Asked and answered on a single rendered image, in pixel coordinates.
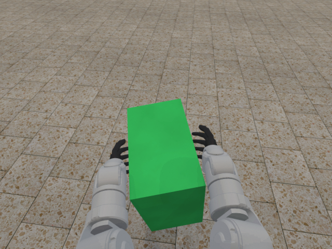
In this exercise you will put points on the left robot forearm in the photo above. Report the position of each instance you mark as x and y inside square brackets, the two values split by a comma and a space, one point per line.
[108, 208]

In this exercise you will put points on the robot right hand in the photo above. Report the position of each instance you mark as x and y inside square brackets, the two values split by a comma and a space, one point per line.
[207, 135]

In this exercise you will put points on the right robot forearm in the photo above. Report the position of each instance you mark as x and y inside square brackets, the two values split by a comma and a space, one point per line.
[226, 194]

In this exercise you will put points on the right robot upper arm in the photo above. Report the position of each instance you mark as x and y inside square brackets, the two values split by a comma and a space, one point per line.
[229, 233]

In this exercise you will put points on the robot left hand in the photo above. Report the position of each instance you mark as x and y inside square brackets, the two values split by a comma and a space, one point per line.
[116, 152]

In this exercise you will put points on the carton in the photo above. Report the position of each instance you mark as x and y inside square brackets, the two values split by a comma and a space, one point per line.
[166, 183]

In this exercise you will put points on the left robot upper arm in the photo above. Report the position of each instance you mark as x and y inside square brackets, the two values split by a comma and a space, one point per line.
[115, 238]

